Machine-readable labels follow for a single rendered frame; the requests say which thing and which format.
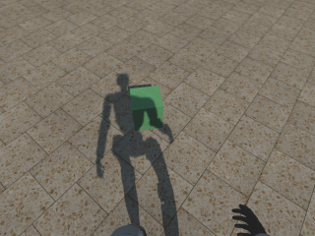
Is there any carton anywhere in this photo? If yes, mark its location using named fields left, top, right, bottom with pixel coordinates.
left=129, top=86, right=164, bottom=131

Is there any left robot thigh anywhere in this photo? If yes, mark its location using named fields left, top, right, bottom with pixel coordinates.
left=110, top=224, right=144, bottom=236

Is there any right robot hand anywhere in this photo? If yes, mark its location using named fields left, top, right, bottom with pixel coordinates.
left=232, top=204, right=267, bottom=236

